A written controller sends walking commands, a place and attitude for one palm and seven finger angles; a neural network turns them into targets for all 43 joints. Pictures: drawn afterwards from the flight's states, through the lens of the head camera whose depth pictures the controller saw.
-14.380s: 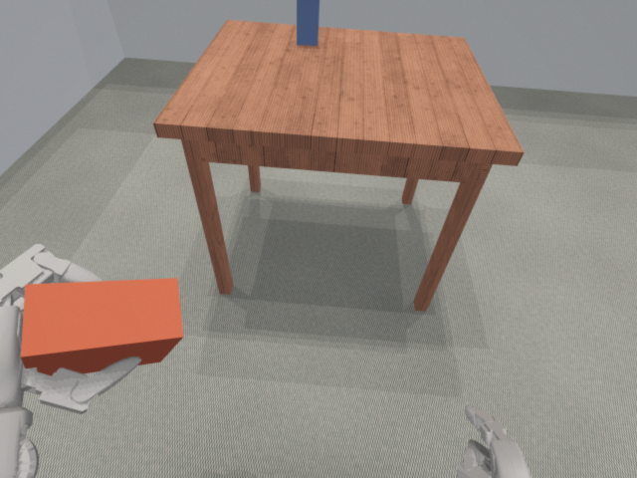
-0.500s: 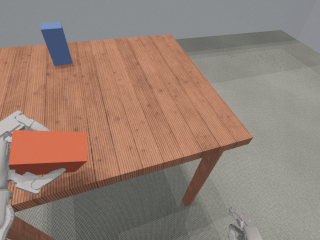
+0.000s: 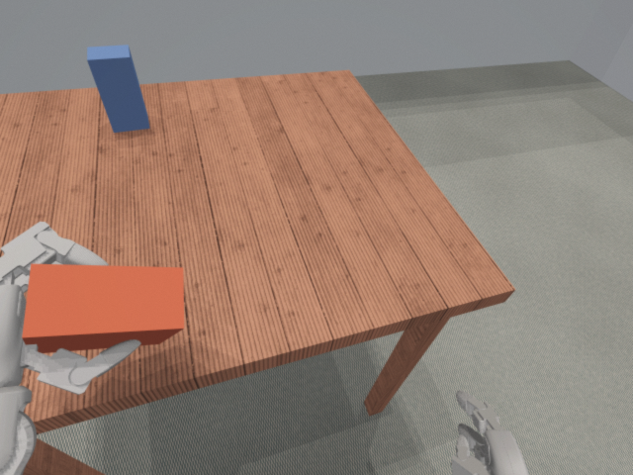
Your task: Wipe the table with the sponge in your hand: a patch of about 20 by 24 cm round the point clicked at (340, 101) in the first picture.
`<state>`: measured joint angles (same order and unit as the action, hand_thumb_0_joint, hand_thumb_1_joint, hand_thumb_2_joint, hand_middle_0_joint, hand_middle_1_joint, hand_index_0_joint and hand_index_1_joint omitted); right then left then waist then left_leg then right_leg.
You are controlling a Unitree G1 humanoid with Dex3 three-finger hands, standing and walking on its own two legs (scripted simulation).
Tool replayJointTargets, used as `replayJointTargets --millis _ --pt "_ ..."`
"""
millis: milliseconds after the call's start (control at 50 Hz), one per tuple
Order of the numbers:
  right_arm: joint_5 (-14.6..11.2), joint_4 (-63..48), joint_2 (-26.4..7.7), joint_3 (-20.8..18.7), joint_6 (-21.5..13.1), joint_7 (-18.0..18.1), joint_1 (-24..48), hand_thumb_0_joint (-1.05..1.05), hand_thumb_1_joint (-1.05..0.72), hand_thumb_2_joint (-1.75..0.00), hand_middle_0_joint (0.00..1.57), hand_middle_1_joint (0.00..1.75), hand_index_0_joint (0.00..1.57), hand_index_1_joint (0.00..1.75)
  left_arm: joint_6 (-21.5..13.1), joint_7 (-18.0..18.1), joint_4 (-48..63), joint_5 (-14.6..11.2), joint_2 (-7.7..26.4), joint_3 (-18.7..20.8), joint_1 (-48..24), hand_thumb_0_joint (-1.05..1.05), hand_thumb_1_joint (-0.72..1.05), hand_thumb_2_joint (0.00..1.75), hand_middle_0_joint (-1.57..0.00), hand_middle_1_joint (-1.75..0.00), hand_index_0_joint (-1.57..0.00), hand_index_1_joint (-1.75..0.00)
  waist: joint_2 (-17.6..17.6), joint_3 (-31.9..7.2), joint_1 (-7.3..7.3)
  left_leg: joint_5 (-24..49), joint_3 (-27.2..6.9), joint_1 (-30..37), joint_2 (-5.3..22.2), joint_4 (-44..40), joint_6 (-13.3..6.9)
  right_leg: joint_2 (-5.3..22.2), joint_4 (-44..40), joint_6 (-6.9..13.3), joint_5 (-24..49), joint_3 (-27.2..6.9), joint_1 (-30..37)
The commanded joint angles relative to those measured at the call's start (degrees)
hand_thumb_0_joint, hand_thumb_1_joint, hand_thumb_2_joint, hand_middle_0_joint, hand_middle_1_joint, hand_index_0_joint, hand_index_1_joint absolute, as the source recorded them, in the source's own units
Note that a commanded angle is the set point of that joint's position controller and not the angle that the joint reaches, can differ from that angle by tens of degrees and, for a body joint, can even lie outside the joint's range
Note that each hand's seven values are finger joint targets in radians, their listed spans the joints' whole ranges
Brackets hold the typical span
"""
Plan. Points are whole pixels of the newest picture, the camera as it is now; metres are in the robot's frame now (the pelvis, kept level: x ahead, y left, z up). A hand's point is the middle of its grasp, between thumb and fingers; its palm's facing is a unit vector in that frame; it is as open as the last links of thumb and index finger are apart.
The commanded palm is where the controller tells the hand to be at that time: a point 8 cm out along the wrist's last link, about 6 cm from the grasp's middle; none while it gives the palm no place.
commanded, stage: look again from close up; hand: left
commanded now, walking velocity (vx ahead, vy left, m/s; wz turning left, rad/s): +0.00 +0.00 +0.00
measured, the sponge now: (128, 310) +0.23 +0.22 +0.13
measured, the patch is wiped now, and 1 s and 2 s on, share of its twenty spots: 0.00 0.00 0.00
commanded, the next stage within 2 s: shuffle to correct the standing spot in 0.12 s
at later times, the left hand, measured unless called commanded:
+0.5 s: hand (127, 257) +0.27 +0.23 +0.16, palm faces +0.34 -0.84 -0.42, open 10.0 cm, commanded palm +0.21 +0.26 +0.18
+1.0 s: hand (211, 274) +0.26 +0.15 +0.16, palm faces +0.33 -0.85 -0.40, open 10.0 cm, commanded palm +0.21 +0.19 +0.18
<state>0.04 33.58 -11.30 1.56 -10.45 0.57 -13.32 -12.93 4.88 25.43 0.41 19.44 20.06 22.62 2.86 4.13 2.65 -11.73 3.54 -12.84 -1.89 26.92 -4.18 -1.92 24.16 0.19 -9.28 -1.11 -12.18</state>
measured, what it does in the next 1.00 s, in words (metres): shifts its weight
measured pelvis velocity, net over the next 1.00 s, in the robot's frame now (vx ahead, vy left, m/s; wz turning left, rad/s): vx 0.04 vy -0.09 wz -0.02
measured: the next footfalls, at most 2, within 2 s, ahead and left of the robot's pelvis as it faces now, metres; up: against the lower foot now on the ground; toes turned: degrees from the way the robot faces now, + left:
none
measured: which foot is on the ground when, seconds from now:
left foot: down 0.00-1.00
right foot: down 0.00-1.00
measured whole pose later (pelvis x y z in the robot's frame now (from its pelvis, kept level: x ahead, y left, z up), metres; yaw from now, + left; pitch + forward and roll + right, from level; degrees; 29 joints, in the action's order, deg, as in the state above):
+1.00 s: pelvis +0.04 -0.09 +0.00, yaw -1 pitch +1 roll +0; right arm -1.5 32.9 -13.8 -1.2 -4.2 2.0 -12.7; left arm -8.8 6.1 28.0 -4.5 21.1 20.7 28.3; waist -0.1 0.9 -0.5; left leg -16.0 -0.9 -14.2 2.9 30.3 -2.0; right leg -8.7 20.8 7.1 -10.7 1.9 -11.6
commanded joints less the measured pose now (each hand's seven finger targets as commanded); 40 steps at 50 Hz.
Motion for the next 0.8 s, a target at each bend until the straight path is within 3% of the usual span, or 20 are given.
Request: replayJointTargets --millis 0,20,100,120,200,220,240,300,320,400,420,440,500,520,560,600,620,700,720,780 --pt "-0.5 -8.7 -7.2 -3.2 -3.6 0.8 6.3 0.0 -0.9 -0.9 0.2 0.3 0.2 0.3 -4.3 1.8 13.3 -0.9 10.9 6.3 -7.6 0.0 0.1 1.3 -1.2 -1.6 -1.2 -1.6 -7.5 -6.9 -0.93 -7.2 -8.8 -2.3 6.9 -10.0 2.7 3.1 -3.0 2.1 1.3 -4.7 4.7" --pt "-0.2 -8.5 -7.3 -3.1 -3.4 0.8 5.5 0.0 -0.9 -0.9 0.2 0.3 0.2 0.3 -4.3 1.6 12.4 -1.4 9.4 4.8 -7.4 0.0 0.1 1.3 -1.2 -1.6 -1.2 -1.6 -6.1 -7.2 -1.03 -4.6 -8.4 -1.5 6.5 -9.2 2.8 3.2 -3.5 2.1 2.2 -4.6 4.6" --pt "-0.6 -8.0 -7.1 -3.4 -2.7 1.0 6.2 0.0 -0.9 -0.9 0.2 0.3 0.2 0.3 -3.4 1.8 9.8 -2.0 10.6 6.5 -5.0 0.0 0.1 1.3 -1.2 -1.6 -1.2 -1.6 -5.2 -9.5 -1.13 5.7 -7.2 3.3 6.3 -6.8 3.9 4.3 -3.7 2.4 8.6 -5.3 4.4" --pt "-0.3 -8.2 -7.2 -3.1 -2.3 0.9 5.6 0.0 -0.9 -0.9 0.2 0.3 0.2 0.3 -3.4 1.3 9.7 -2.4 8.5 4.3 -4.6 0.0 0.1 1.3 -1.2 -1.6 -1.2 -1.6 -4.5 -9.6 -1.25 7.4 -7.2 3.3 6.2 -6.9 3.9 4.1 -3.5 2.2 9.4 -4.5 4.7" --pt "-0.8 -8.9 -7.1 -3.3 -1.6 1.1 7.3 0.0 -0.9 -0.9 0.2 0.3 0.2 0.3 -3.0 1.6 13.3 -2.7 11.5 6.9 -3.0 0.0 0.1 1.3 -1.2 -1.6 -1.2 -1.6 -6.8 -12.5 -1.16 15.5 -6.8 5.7 6.6 -5.6 4.7 4.6 -1.8 2.3 14.9 -4.0 6.7" --pt "-0.5 -9.2 -6.9 -3.0 -1.1 1.0 6.6 0.0 -0.9 -0.9 0.2 0.3 0.2 0.3 -3.0 1.2 13.1 -3.2 9.8 5.4 -2.1 0.0 0.1 1.3 -1.2 -1.6 -1.2 -1.6 -5.8 -12.2 -1.27 16.9 -7.2 5.5 6.8 -6.1 4.8 3.9 -1.8 2.1 14.5 -3.0 6.6" --pt "-0.7 -9.6 -7.1 -3.6 -1.0 1.0 6.5 0.0 -0.9 -0.9 0.2 0.3 0.2 0.3 -3.0 1.2 15.5 -3.3 11.0 6.1 -2.9 0.0 0.1 1.3 -1.2 -1.6 -1.2 -1.6 -6.2 -12.8 -1.34 19.9 -7.7 6.5 7.5 -5.8 5.3 3.7 -1.0 2.2 15.2 -2.9 6.8" --pt "-0.9 -9.8 -6.7 -3.5 -0.4 1.2 7.5 0.0 -0.9 -0.9 0.2 0.3 0.2 0.3 -2.8 1.4 17.8 -3.5 13.8 9.0 -2.9 0.0 0.1 1.3 -1.2 -1.6 -1.2 -1.6 -9.5 -13.0 -1.24 27.0 -7.9 9.7 9.1 -5.9 7.0 2.7 1.3 1.6 11.7 -1.0 3.7" --pt "-0.4 -10.0 -6.6 -3.3 0.1 1.1 6.8 0.0 -0.9 -0.9 0.2 0.3 0.2 0.3 -2.8 1.0 17.6 -4.0 11.8 7.0 -2.3 0.0 0.1 1.3 -1.2 -1.6 -1.2 -1.6 -10.0 -12.3 -1.42 28.4 -8.2 9.4 10.0 -6.7 6.9 2.3 2.1 1.3 8.5 0.4 2.9" --pt "-0.5 -10.3 -6.3 -4.1 0.4 0.5 6.6 0.0 -0.9 -0.9 0.2 0.3 0.2 0.3 -2.0 0.7 17.4 -3.8 13.5 9.1 -1.6 0.0 0.1 1.3 -1.2 -1.6 -1.2 -1.6 -12.7 -11.7 -1.15 34.6 -7.9 13.8 13.6 -5.8 6.7 2.0 3.5 1.2 -0.7 1.8 -2.1" --pt "0.0 -10.5 -6.5 -4.0 0.9 0.4 5.8 0.0 -0.9 -0.9 0.2 0.3 0.2 0.3 -2.0 0.4 17.2 -4.1 11.4 7.1 -1.9 0.0 0.1 1.3 -1.2 -1.6 -1.2 -1.6 -12.4 -10.9 -1.64 33.8 -8.4 12.2 13.7 -6.0 6.1 1.9 2.6 1.1 -1.3 2.5 -1.1" --pt "-0.3 -10.8 -6.8 -4.9 0.8 0.3 5.0 0.0 -0.9 -0.9 0.2 0.3 0.2 0.3 -2.0 0.3 17.7 -3.9 12.6 8.0 -2.2 0.0 0.1 1.3 -1.2 -1.6 -1.2 -1.6 -11.6 -11.5 -1.64 35.2 -8.4 12.7 14.5 -4.4 6.0 2.4 1.4 1.4 0.2 2.3 -0.5" --pt "-1.0 -11.1 -7.1 -4.8 1.2 0.1 6.3 0.0 -0.9 -0.9 0.2 0.3 0.2 0.3 -1.1 0.4 16.4 -3.9 12.0 8.3 -1.1 0.0 0.1 1.3 -1.2 -1.6 -1.2 -1.6 -8.5 -12.3 -1.68 30.5 -6.3 10.6 12.6 -1.5 6.3 2.7 -1.4 1.9 10.7 1.5 2.9" --pt "-0.6 -11.3 -7.4 -4.6 1.5 0.2 6.0 0.0 -0.9 -0.9 0.2 0.3 0.2 0.3 -1.0 0.1 15.8 -4.6 10.6 6.7 -0.7 0.0 0.1 1.3 -1.2 -1.6 -1.2 -1.6 -7.1 -12.2 -1.89 25.2 -6.5 7.4 11.5 -1.6 5.8 3.0 -1.8 2.1 13.0 0.6 5.1" --pt "-1.0 -11.6 -7.7 -5.4 1.5 0.5 5.5 0.0 -0.9 -0.9 0.2 0.3 0.2 0.3 -0.6 0.0 15.8 -5.1 11.2 7.4 -0.2 0.0 0.1 1.3 -1.2 -1.6 -1.2 -1.6 -5.8 -12.7 -2.07 18.5 -6.5 5.9 10.2 -1.0 5.3 4.2 -1.2 3.1 15.7 -2.7 5.4" --pt "-1.2 -11.5 -7.2 -5.1 1.6 0.9 6.7 0.0 -0.9 -0.9 0.2 0.3 0.2 0.3 0.0 0.4 16.0 -5.3 12.6 9.0 0.9 0.0 0.1 1.3 -1.2 -1.6 -1.2 -1.6 -5.5 -12.1 -1.99 13.6 -6.2 6.1 10.0 -1.3 4.5 4.5 -1.7 2.9 14.3 -3.9 3.1" --pt "-0.7 -11.4 -7.3 -4.8 1.9 1.0 6.5 0.0 -0.9 -0.9 0.2 0.3 0.2 0.3 -0.1 0.2 16.1 -5.6 10.7 6.9 0.2 0.0 0.1 1.3 -1.2 -1.6 -1.2 -1.6 -5.5 -11.9 -2.24 10.5 -6.1 4.8 9.7 -1.8 3.8 4.5 -2.0 2.8 12.4 -3.8 3.1" --pt "-1.1 -11.3 -7.1 -5.0 1.8 1.8 7.8 0.0 -0.9 -0.9 0.2 0.3 0.2 0.3 0.4 0.9 17.7 -5.7 14.1 9.6 -1.3 0.0 0.1 1.3 -1.2 -1.6 -1.2 -1.6 -6.8 -10.9 -2.02 4.3 -5.6 4.5 9.4 -1.3 2.8 5.1 -3.4 2.4 8.6 -6.1 0.4" --pt "-0.7 -11.3 -7.0 -4.8 2.0 1.8 7.1 0.0 -0.9 -0.9 0.2 0.3 0.2 0.3 0.2 0.8 18.0 -6.0 12.0 7.6 -1.7 0.0 0.1 1.3 -1.2 -1.6 -1.2 -1.6 -6.2 -11.3 -2.31 3.4 -5.3 3.8 8.8 -0.8 2.4 5.2 -3.7 2.4 7.8 -6.0 1.1" --pt "-1.0 -11.6 -7.3 -5.7 2.1 1.9 6.1 0.0 -0.9 -0.9 0.2 0.3 0.2 0.3 0.6 0.8 17.6 -6.2 13.4 8.9 -1.2 0.0 0.1 1.3 -1.2 -1.6 -1.2 -1.6 -3.6 -11.0 -2.18 -0.6 -3.8 3.3 7.3 2.5 2.4 6.9 -6.3 1.5 5.3 -8.9 0.2"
